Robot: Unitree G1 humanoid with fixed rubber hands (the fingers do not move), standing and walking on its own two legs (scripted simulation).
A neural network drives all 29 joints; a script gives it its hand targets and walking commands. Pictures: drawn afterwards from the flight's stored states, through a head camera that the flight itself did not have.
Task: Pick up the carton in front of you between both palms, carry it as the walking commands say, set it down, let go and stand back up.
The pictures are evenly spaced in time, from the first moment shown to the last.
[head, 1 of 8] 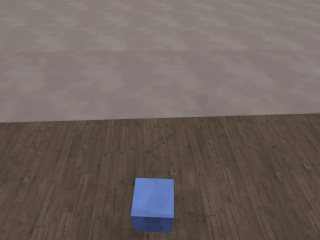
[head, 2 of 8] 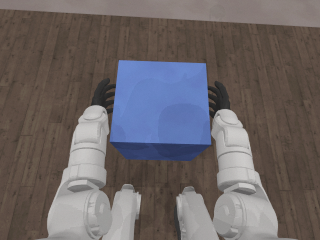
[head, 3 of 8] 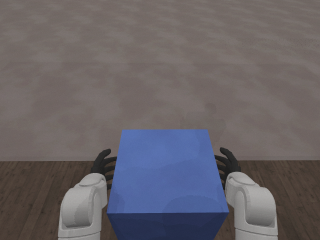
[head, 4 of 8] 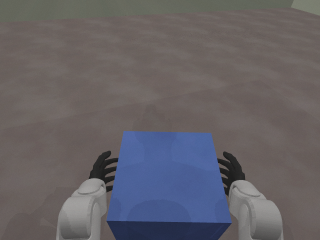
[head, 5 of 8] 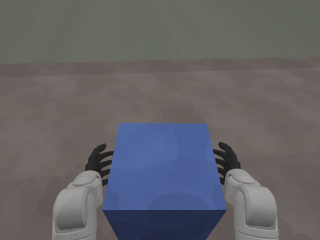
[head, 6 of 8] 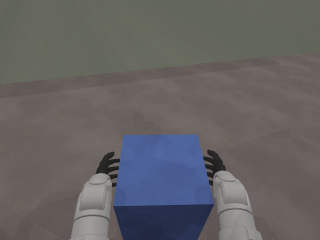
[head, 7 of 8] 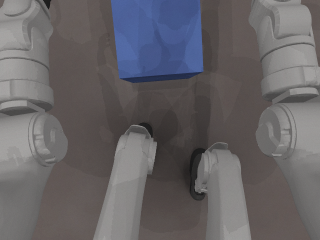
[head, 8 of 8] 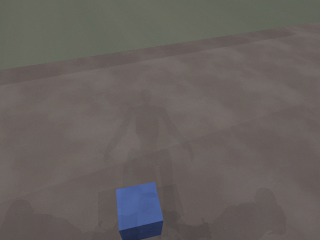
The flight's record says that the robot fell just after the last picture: no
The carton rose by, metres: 0.69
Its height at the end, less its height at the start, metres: -0.08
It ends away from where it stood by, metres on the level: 5.41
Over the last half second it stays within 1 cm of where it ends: yes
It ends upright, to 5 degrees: yes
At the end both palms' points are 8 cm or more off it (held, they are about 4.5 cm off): yes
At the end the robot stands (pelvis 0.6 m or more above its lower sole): yes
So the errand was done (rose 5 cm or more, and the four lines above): yes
